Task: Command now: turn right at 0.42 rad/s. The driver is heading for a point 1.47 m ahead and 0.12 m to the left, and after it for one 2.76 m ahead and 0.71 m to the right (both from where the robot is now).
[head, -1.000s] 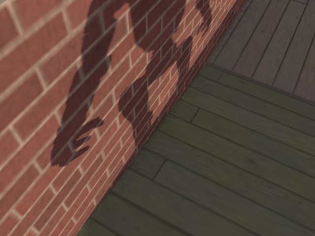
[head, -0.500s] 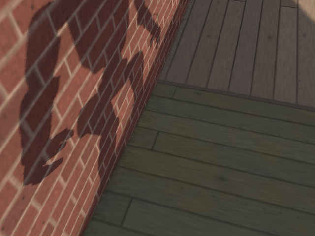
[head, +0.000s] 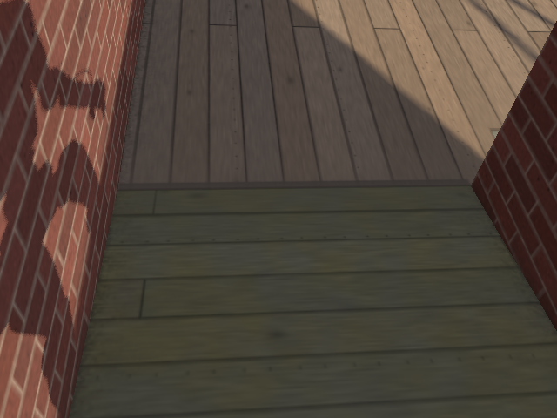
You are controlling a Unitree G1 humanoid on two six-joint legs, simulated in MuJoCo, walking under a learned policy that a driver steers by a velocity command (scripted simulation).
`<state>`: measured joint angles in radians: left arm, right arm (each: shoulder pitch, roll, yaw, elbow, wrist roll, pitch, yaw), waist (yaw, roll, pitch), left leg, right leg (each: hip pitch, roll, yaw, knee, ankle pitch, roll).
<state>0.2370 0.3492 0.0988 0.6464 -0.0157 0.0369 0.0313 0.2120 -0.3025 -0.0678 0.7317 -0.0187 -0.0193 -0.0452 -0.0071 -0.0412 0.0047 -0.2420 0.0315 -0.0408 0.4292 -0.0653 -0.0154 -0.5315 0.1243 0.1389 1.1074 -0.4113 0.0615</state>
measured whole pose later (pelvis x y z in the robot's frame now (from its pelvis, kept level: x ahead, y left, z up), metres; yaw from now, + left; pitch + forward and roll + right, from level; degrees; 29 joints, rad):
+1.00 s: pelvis +0.06 -0.02 -0.02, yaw -4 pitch +1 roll -1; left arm 0.38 0.22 0.10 0.78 -0.05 -0.07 0.02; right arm 0.41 -0.22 -0.07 1.03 0.02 -0.13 0.01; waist -0.01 -0.03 -0.03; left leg -0.18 0.02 -0.02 0.61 -0.30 -0.02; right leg -0.31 0.04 0.05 0.91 -0.45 -0.05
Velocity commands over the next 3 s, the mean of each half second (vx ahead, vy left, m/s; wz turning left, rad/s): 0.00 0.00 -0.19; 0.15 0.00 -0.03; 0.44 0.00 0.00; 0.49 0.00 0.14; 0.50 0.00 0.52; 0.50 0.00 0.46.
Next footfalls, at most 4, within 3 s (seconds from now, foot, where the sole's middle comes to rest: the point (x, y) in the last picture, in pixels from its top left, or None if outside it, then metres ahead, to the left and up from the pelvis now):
0.24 right None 0.00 -0.16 -0.78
1.34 right None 0.36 -0.21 -0.84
1.88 left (279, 354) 0.70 -0.04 -0.90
2.34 right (337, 283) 0.96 -0.23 -0.94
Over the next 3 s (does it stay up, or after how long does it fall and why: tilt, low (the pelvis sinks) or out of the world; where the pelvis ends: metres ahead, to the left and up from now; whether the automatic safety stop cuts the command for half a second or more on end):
stays up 1.11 0.00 -0.18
